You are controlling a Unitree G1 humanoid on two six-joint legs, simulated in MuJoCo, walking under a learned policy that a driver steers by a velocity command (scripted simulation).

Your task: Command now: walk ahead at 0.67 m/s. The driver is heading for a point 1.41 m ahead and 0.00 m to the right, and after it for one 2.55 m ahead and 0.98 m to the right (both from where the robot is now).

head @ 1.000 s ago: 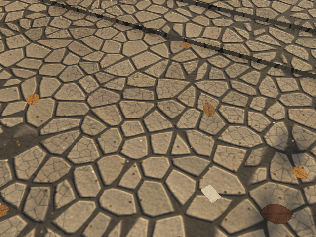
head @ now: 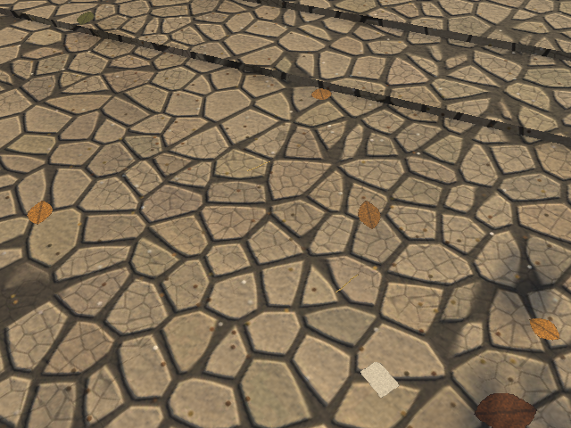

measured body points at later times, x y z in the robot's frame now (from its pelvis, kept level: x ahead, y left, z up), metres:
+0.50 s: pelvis +0.34 -0.06 -0.02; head +0.37 -0.06 +0.43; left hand +0.23 +0.16 -0.16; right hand +0.58 -0.27 -0.11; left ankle +0.57 +0.04 -0.70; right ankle +0.11 -0.14 -0.74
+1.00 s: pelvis +0.82 -0.06 -0.02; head +0.87 -0.06 +0.42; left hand +1.09 +0.13 -0.10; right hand +0.71 -0.30 -0.16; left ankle +0.58 +0.02 -0.73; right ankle +1.04 -0.16 -0.72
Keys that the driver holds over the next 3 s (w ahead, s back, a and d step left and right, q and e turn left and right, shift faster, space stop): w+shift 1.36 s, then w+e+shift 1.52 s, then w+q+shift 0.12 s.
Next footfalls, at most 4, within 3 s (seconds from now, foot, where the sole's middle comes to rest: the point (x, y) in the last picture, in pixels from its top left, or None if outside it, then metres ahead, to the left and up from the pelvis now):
0.08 right None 0.15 -0.14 -0.77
0.56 left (294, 395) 0.62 0.02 -0.77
1.04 right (344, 243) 1.08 -0.15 -0.77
1.50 left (279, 148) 1.54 0.03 -0.77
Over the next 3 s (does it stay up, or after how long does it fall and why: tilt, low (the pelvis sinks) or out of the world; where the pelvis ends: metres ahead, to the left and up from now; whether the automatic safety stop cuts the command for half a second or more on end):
stays up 2.33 -0.74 0.06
